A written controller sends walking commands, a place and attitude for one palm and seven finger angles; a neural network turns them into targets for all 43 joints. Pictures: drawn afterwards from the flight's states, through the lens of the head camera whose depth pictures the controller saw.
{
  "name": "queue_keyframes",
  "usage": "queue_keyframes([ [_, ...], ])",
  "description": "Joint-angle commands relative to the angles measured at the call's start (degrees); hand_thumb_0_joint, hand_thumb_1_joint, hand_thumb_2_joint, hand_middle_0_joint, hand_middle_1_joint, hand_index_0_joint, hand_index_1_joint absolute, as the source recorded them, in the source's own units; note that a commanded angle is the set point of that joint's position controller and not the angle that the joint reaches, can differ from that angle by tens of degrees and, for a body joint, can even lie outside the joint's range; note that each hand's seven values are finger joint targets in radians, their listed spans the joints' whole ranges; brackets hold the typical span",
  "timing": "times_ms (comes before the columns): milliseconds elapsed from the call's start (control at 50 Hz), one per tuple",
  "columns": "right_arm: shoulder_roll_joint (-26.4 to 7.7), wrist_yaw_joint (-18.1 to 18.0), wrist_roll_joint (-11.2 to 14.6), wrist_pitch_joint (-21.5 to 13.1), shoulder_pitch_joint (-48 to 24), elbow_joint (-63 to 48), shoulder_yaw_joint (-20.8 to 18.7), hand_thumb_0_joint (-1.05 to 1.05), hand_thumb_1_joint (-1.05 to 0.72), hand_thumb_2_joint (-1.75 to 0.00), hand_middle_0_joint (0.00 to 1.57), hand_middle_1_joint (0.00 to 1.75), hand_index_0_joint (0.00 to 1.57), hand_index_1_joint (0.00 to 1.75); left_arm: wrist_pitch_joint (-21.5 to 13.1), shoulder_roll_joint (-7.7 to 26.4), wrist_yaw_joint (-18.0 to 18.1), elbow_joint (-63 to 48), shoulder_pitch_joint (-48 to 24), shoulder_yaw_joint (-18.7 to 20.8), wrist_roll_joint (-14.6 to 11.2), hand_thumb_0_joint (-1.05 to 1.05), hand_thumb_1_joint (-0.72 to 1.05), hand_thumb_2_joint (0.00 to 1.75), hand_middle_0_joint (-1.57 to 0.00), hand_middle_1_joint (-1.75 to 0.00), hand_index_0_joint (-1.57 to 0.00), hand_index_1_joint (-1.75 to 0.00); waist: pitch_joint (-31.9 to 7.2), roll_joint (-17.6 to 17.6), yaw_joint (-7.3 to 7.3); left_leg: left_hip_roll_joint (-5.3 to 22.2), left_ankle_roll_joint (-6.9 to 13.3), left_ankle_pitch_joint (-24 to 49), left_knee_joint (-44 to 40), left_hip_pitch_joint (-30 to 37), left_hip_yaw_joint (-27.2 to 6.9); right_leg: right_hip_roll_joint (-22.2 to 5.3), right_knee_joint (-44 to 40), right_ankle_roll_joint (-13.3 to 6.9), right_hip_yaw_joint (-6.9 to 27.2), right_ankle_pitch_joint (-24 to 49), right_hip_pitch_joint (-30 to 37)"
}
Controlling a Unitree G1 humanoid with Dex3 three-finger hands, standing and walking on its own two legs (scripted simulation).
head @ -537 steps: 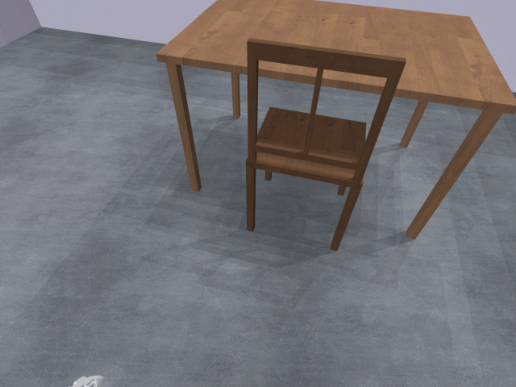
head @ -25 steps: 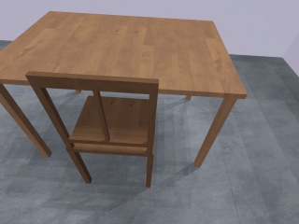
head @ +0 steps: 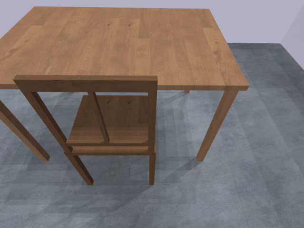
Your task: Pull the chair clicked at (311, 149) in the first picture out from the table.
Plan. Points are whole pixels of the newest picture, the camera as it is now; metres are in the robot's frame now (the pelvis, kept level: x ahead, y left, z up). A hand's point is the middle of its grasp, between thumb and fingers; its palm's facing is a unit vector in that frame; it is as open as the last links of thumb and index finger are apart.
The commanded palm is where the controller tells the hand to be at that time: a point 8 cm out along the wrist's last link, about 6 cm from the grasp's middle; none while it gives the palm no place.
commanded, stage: look again from close up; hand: left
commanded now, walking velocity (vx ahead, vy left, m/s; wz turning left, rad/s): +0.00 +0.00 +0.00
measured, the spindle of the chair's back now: (100, 120) +0.49 +0.22 -0.08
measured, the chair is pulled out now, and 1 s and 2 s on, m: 0.00 0.00 0.00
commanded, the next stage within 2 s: shuffle to correct the standing spot in 0.84 s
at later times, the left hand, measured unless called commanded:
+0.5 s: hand out of the picture +0.00 +0.15 -0.17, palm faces +0.01 -0.98 -0.21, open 7.3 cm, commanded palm none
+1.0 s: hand out of the picture +0.00 +0.13 -0.17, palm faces +0.03 -0.98 -0.19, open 7.3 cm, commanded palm none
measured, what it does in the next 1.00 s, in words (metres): stands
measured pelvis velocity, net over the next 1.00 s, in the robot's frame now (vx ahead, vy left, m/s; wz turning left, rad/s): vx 0.00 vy -0.04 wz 0.00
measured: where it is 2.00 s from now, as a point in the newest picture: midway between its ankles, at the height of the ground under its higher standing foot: outside the picture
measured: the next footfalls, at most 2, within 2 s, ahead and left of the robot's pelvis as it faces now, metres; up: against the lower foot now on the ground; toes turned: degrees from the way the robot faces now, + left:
none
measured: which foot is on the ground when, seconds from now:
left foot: down 0.00-1.00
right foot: down 0.00-1.00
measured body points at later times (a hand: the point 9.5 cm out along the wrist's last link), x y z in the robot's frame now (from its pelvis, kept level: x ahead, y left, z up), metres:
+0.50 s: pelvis +0.00 -0.03 +0.00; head +0.01 -0.04 +0.45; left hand +0.00 +0.20 -0.15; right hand +0.00 -0.25 -0.17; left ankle -0.04 +0.10 -0.74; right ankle +0.00 -0.16 -0.74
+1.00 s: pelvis +0.00 -0.04 +0.00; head +0.01 -0.04 +0.45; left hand +0.00 +0.18 -0.16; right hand -0.01 -0.25 -0.16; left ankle -0.04 +0.10 -0.74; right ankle +0.00 -0.16 -0.74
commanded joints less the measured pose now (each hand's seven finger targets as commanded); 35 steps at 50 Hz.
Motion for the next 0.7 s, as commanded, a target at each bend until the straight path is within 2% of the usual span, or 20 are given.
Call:
queue_keyframes([
  [0,-6.8,-0.4,-0.2,-1.5,3.2,-3.5,-0.9,0.0,-0.9,-0.9,0.2,0.3,0.2,0.3,-0.5,5.8,0.1,-2.7,3.9,0.7,0.0,0.0,0.9,0.9,-0.2,-0.3,-0.2,-0.3,-4.4,3.7,0.45,7.0,0.7,21.5,-3.0,-2.3,-5.0,-1.3,1.1,-4.7,0.4,7.8,2.9],
  [60,-6.7,-0.5,-0.3,-1.3,3.5,-3.4,-0.7,0.0,-0.9,-0.9,0.2,0.3,0.2,0.3,-0.1,5.2,-0.1,-2.9,3.4,0.6,-0.1,0.0,0.9,0.9,-0.2,-0.3,-0.2,-0.3,1.1,1.4,0.55,6.7,0.9,19.0,-4.4,-5.1,-5.1,-1.0,0.7,-4.7,0.8,6.9,1.3],
  [80,-6.6,-0.5,-0.2,-1.3,3.6,-3.1,-0.7,0.0,-0.9,-0.9,0.2,0.3,0.2,0.3,-0.1,5.2,-0.1,-2.9,3.4,0.6,-0.1,0.0,0.9,0.9,-0.2,-0.3,-0.2,-0.3,1.7,0.2,0.55,6.5,0.8,17.4,-4.8,-5.3,-5.0,-1.1,0.4,-4.7,1.1,7.3,1.0],
  [180,-6.3,-0.4,-0.1,-1.1,2.7,-2.2,-0.5,0.0,-0.9,-0.9,0.2,0.3,0.2,0.3,0.1,5.6,-0.3,-2.8,3.7,0.7,-0.2,0.0,0.9,0.9,-0.2,-0.3,-0.2,-0.3,4.1,-0.5,0.77,5.7,0.6,11.4,-6.6,-5.3,-4.5,-1.5,-1.0,-4.5,2.3,6.9,-0.6],
  [240,-6.0,-0.4,-0.1,-1.0,2.7,-1.6,-0.5,0.0,-0.9,-0.9,0.2,0.3,0.2,0.3,0.0,5.9,-0.4,-3.0,3.6,0.9,-0.1,0.0,0.9,0.9,-0.2,-0.3,-0.2,-0.3,4.0,-1.2,0.74,5.6,0.5,10.1,-7.3,-4.9,-4.3,-1.4,-1.5,-4.5,2.7,6.9,-0.8],
  [300,-6.2,-0.4,-0.1,-1.0,2.2,-1.0,-0.5,0.0,-0.9,-0.9,0.2,0.3,0.2,0.3,-0.2,5.9,-0.4,-2.9,3.9,1.0,-0.2,0.0,0.9,0.9,-0.2,-0.3,-0.2,-0.3,2.1,-1.9,0.75,5.4,0.3,10.5,-6.7,-3.2,-3.6,-1.9,-1.9,-4.5,3.2,8.8,-0.3],
  [340,-5.9,-0.5,-0.2,-1.0,2.0,-0.7,-0.5,0.0,-0.9,-0.9,0.2,0.3,0.2,0.3,-0.2,5.9,-0.4,-2.9,3.8,1.1,-0.2,0.0,0.9,0.9,-0.2,-0.3,-0.2,-0.3,1.7,-1.0,0.74,5.5,0.3,10.9,-6.8,-2.6,-3.4,-1.9,-2.0,-4.6,3.2,9.5,-0.3],
  [520,-5.8,-0.5,-0.2,-0.8,1.5,0.6,-0.5,0.0,-0.9,-0.9,0.2,0.3,0.2,0.3,-0.6,6.3,-0.5,-2.5,3.8,1.2,-0.2,0.0,0.9,0.9,-0.2,-0.3,-0.2,-0.3,-0.5,-1.1,0.59,5.5,-0.4,11.5,-6.0,-1.2,-2.6,-2.4,-3.1,-4.9,3.9,12.8,0.7],
  [580,-5.6,-0.5,-0.1,-0.5,1.1,0.9,-0.4,0.0,-0.9,-0.9,0.2,0.3,0.2,0.3,-0.5,6.2,-0.5,-2.4,3.8,1.1,-0.2,0.0,0.9,0.9,-0.2,-0.3,-0.2,-0.3,1.1,-1.5,0.59,5.4,-0.6,10.0,-6.1,-2.0,-2.6,-2.3,-4.0,-4.9,4.1,11.0,-0.1],
  [680,-5.2,-0.5,-0.1,-0.6,1.4,1.6,-0.4,0.0,-0.9,-0.9,0.2,0.3,0.2,0.3,-0.6,6.1,-0.5,-2.2,3.9,1.2,-0.1,0.0,0.9,0.9,-0.2,-0.3,-0.2,-0.3,0.4,-0.9,0.53,5.6,-0.8,10.6,-6.2,-1.5,-2.4,-2.3,-4.3,-4.9,4.0,12.0,0.5],
])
